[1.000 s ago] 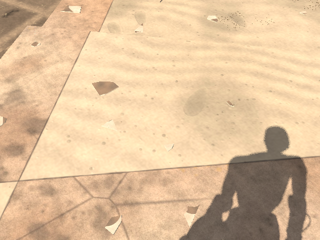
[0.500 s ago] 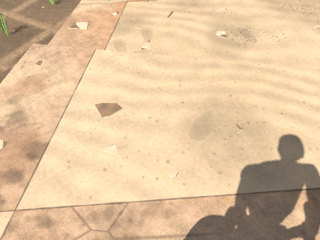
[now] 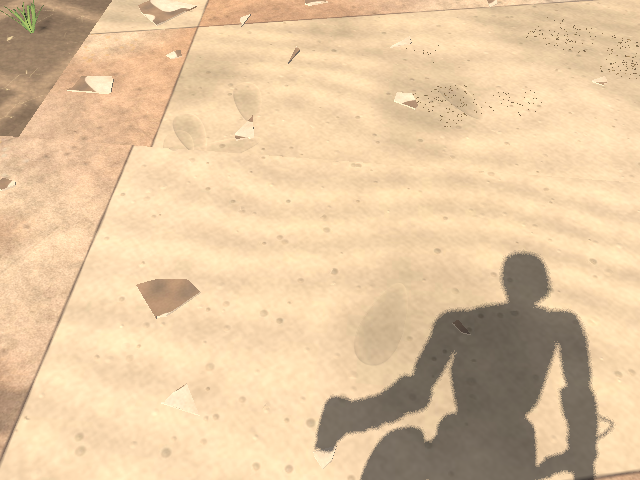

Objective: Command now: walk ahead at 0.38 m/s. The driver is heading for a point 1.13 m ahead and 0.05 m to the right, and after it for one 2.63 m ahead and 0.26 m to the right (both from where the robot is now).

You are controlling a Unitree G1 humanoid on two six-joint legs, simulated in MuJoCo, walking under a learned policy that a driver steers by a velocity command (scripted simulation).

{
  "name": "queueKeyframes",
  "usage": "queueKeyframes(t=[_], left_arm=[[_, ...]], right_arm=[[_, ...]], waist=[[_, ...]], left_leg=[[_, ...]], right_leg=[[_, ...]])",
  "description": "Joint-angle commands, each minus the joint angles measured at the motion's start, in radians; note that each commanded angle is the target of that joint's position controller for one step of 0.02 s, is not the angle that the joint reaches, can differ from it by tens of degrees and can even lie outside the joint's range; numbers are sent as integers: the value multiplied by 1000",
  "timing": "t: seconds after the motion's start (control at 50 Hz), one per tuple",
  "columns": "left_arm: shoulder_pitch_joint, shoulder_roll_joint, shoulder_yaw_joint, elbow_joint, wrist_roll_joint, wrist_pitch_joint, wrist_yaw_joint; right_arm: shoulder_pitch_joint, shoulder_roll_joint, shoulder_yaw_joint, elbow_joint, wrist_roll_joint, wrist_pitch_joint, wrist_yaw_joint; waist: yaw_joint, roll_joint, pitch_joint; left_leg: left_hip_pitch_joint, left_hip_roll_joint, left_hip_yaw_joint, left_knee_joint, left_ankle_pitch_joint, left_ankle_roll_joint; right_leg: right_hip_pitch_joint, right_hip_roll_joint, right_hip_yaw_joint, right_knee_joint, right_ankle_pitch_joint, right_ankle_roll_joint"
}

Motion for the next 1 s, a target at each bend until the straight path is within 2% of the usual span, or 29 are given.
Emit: queueKeyframes(t=[0.02,0.04,0.08,0.14,0.18,0.2,0.22,0.24,0.26,0.28,0.3,0.32,0.34,0.36,0.38,0.42,0.44,0.48,0.52,0.54,0.56,0.58,0.6,0.62,0.7,0.84,0.98,1.0], left_arm=[[50,36,10,-38,15,6,9],[18,24,6,-45,16,3,7],[-52,8,-1,-56,13,2,2],[-115,27,-1,-72,7,8,-7],[-125,52,6,-82,13,5,-13],[-90,66,12,-73,19,0,-16],[-27,87,23,-45,27,-5,-14],[49,149,41,-23,36,-10,-8],[110,197,46,-14,45,-3,-4],[158,123,28,0,40,10,-10],[141,77,14,-5,26,16,-19],[62,79,12,-18,19,20,-22],[-11,79,8,-34,22,21,-21],[-75,80,6,-45,28,23,-17],[-112,88,9,-46,37,28,-15],[-104,78,9,-33,46,36,-8],[-91,73,8,-25,43,38,-4],[-92,73,7,-14,24,45,2],[-66,60,2,6,10,53,5],[-44,54,1,20,11,54,4],[-20,58,6,23,15,57,4],[-19,57,9,26,16,61,10],[-20,55,9,32,16,63,15],[-10,47,10,39,16,64,18],[10,35,11,69,20,67,17],[16,30,12,104,13,74,14],[24,31,13,135,9,87,20],[41,20,11,150,9,89,20]], right_arm=[[-57,-126,-16,-58,-7,-15,-19],[-43,-131,-16,-55,-6,-9,-24],[-3,-147,-17,-42,2,1,-31],[37,-155,-16,-16,12,18,-36],[24,-148,-15,-8,16,28,-40],[4,-148,-16,-8,21,32,-43],[-4,-138,-13,-10,24,35,-45],[30,-126,-9,-11,11,31,-47],[158,-39,17,9,-10,20,-42],[216,-6,33,37,0,24,-40],[173,-86,13,36,16,40,-39],[97,-109,3,17,24,60,-46],[41,-109,-4,10,20,79,-56],[23,-97,-7,5,14,96,-66],[26,-75,-4,8,11,107,-73],[42,-45,0,27,7,114,-84],[41,-42,1,33,6,116,-86],[42,-41,0,45,5,120,-85],[25,-50,-2,47,-11,124,-80],[22,-68,-3,41,-22,124,-78],[9,-115,-12,39,-14,123,-80],[-2,-120,-18,53,-2,117,-77],[-20,-91,-12,53,-2,105,-76],[-37,-78,-10,55,-4,95,-76],[-27,-65,-10,65,5,69,-74],[14,-56,-5,81,7,74,-74],[25,-41,-2,87,7,81,-74],[50,-34,-1,101,8,83,-74]], waist=[[60,73,53],[49,76,40],[16,87,14],[-10,110,-4],[3,123,-19],[29,118,-38],[54,99,-66],[62,41,-126],[22,-114,-247],[46,-227,-347],[51,-149,-319],[39,-82,-230],[27,-31,-163],[2,-31,-121],[-16,-59,-95],[-17,-88,-92],[-11,-88,-101],[-18,-81,-103],[-20,-63,-64],[-12,-42,-31],[23,19,18],[29,97,51],[33,124,60],[43,145,53],[40,102,23],[27,53,-2],[29,43,10],[27,49,-11]], left_leg=[[-125,268,-161,-158,355,165],[-116,249,-124,-136,431,145],[-88,227,-82,-100,470,116],[5,259,-107,-45,434,106],[67,283,-138,28,436,87],[85,280,-148,77,414,69],[90,245,-142,154,397,45],[44,179,-109,281,322,5],[-186,91,-66,497,-69,-48],[-280,56,-83,691,-502,-91],[-303,87,-134,782,-560,-101],[-341,116,-133,815,-517,-110],[-338,141,-129,796,-465,-119],[-289,164,-133,739,-410,-128],[-221,163,-115,660,-370,-134],[-131,139,-81,543,-326,-137],[-105,134,-74,487,-293,-134],[-37,125,-58,349,-164,-121],[25,118,-48,225,-78,-92],[26,155,-84,185,-79,-69],[-41,174,-98,168,-178,-42],[-166,165,-109,129,-316,-28],[-224,164,-117,88,-347,-36],[-239,167,-120,70,-333,-49],[-186,158,-110,92,-215,-67],[-123,143,-88,132,-72,-65],[-107,133,-77,136,-24,-66],[-95,126,-71,124,-129,-60]], right_leg=[[29,-22,-14,-168,135,34],[58,-7,-28,-262,187,36],[126,36,-59,-404,274,41],[158,65,-48,-513,287,38],[179,76,-33,-578,235,13],[231,86,-34,-637,245,-4],[324,103,-50,-706,304,-22],[479,37,2,-703,649,-52],[789,-145,169,-612,989,-173],[851,-272,328,-656,977,-289],[765,-244,348,-709,723,-276],[656,-212,317,-752,507,-238],[539,-183,278,-798,356,-211],[429,-154,235,-842,248,-186],[338,-113,182,-870,182,-166],[278,-68,114,-884,136,-164],[282,-62,107,-884,92,-165],[270,-51,101,-882,-61,-152],[223,-19,91,-883,-256,-95],[202,0,86,-874,-320,-55],[208,46,49,-858,-309,-25],[290,92,-13,-815,-236,-4],[359,98,-25,-768,-160,-1],[400,99,-33,-741,-104,-7],[437,100,-43,-704,31,-20],[464,95,-45,-672,170,-17],[477,92,-42,-660,203,-12],[485,107,-59,-655,96,-13]])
